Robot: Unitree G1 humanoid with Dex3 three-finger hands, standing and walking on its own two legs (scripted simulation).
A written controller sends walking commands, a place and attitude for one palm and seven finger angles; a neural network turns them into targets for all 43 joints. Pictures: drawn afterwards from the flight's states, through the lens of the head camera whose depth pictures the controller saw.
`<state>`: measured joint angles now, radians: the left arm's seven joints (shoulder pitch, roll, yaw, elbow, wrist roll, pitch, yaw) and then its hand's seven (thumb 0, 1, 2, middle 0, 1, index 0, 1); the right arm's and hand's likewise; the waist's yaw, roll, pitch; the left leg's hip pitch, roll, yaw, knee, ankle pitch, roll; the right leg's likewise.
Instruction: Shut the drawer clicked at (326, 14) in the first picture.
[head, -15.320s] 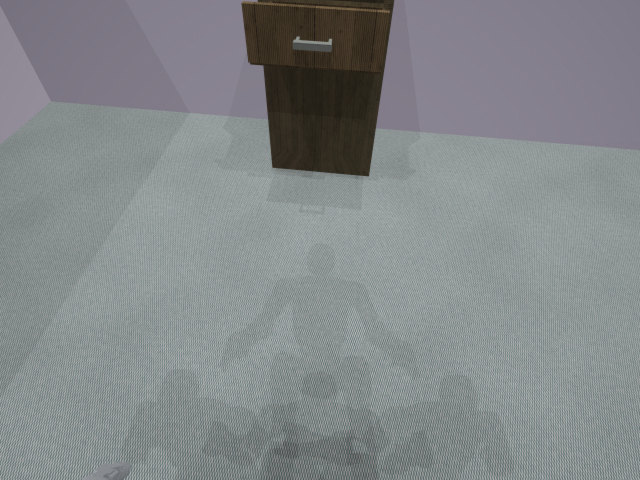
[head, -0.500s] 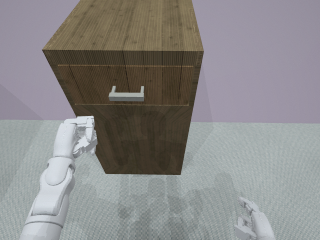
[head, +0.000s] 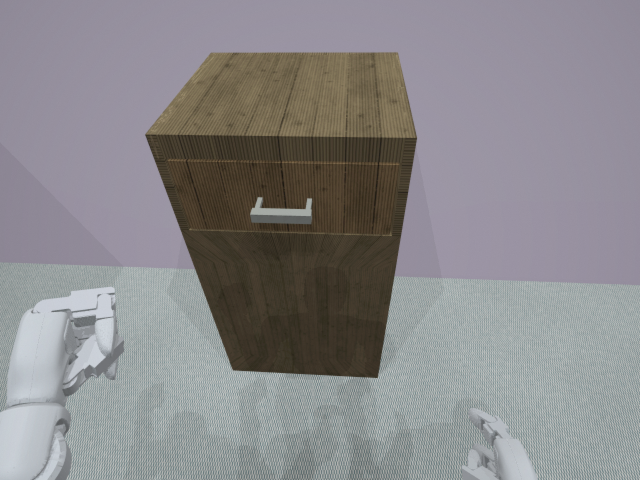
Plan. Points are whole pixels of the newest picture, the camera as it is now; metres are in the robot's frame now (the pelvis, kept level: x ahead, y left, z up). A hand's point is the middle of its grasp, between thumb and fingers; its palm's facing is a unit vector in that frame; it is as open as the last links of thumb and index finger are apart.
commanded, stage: draw the hand back to the body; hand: left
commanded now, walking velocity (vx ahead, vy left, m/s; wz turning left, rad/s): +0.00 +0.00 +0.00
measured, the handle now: (282, 209) +0.62 +0.15 -0.02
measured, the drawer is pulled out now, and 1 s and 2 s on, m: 0.00 0.00 0.00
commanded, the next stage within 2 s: step back with the hand held close in 0.26 s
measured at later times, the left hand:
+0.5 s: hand (83, 340) +0.19 +0.24 +0.17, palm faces +0.39 -0.82 -0.41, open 3.2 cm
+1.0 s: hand (56, 381) +0.15 +0.26 +0.16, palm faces +0.34 -0.79 -0.51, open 3.2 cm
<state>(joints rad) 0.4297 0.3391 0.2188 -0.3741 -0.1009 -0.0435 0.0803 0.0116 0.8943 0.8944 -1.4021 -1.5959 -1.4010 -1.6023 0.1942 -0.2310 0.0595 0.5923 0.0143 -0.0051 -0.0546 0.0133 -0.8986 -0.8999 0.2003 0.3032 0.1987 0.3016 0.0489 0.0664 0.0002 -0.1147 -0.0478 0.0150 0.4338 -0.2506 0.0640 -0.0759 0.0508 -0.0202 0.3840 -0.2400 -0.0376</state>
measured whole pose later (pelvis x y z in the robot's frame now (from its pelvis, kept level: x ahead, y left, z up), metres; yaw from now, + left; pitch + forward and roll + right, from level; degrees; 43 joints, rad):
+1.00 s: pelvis -0.04 +0.01 -0.01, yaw -1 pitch +1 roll +0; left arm 0.62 0.40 0.39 -0.55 -0.05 -0.19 0.11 0.01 0.89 0.89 -1.40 -1.60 -1.40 -1.60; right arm 0.17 -0.23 -0.01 0.54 0.00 0.00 -0.06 0.01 -0.90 -0.90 0.20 0.30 0.20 0.30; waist 0.01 0.03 0.01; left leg -0.33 -0.07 0.05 0.54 -0.23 0.09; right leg -0.32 0.03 0.03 0.56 -0.25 -0.01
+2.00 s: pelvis -0.29 -0.01 -0.02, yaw -2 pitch -1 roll +2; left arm 0.54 0.41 0.32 -0.56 -0.05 -0.17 0.11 0.01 0.89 0.89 -1.40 -1.60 -1.40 -1.60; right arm 0.13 -0.20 0.00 0.59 -0.01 -0.08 -0.05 0.01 -0.90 -0.90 0.20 0.30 0.20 0.30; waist -0.01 -0.06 0.08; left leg -0.40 -0.02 0.05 0.47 -0.06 0.03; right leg -0.40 0.05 0.06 0.83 -0.49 0.04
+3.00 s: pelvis -0.41 -0.03 -0.01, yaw +4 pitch -2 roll +0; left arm 0.54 0.45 0.45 -0.64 -0.01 -0.28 0.17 0.01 0.88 0.89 -1.41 -1.60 -1.41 -1.60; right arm 0.19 -0.17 -0.03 0.62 0.00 -0.17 -0.07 0.01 -0.90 -0.90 0.20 0.30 0.20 0.30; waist -0.01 -0.05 0.07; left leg -0.30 0.06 0.06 0.58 -0.25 -0.02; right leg -0.39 -0.02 -0.04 0.90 -0.47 0.01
